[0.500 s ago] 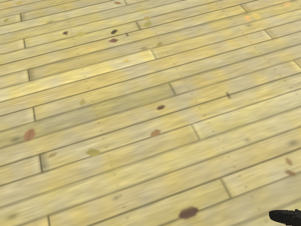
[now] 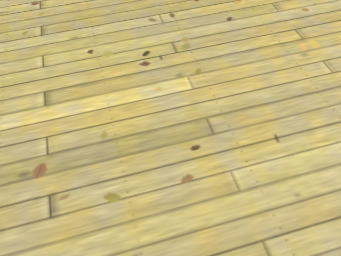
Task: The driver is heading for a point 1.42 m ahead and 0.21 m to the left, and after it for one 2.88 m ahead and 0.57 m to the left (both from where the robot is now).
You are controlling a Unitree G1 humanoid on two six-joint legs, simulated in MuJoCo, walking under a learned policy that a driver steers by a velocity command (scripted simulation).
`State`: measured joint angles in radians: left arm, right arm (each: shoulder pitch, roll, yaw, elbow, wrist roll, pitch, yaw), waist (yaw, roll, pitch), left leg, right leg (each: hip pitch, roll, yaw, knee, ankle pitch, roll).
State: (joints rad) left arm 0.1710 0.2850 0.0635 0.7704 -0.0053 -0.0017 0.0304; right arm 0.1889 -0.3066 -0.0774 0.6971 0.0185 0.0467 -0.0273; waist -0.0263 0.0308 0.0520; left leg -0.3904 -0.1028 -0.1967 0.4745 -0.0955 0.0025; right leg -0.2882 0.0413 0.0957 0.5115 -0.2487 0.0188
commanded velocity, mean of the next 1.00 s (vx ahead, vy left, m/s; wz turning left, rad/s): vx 0.01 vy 0.00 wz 0.35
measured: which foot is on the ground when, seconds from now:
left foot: down 0.00-0.00, up 0.02-0.42, down 0.44-1.00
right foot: down 0.00-0.44, up 0.46-0.82, down 0.84-1.00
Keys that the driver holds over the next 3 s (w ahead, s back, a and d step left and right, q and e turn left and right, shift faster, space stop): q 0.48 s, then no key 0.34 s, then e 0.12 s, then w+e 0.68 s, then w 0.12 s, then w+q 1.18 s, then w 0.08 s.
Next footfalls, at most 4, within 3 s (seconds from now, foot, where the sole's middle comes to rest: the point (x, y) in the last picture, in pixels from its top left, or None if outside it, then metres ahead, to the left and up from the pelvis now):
0.44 left None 0.02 0.13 -0.77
0.84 right None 0.11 -0.09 -0.77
1.48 right None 0.35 -0.10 -0.77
2.02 left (158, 199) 0.69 0.08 -0.77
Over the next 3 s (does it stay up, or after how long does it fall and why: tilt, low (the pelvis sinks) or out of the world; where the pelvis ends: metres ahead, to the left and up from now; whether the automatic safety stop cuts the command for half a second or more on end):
stays up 1.03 0.08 -0.01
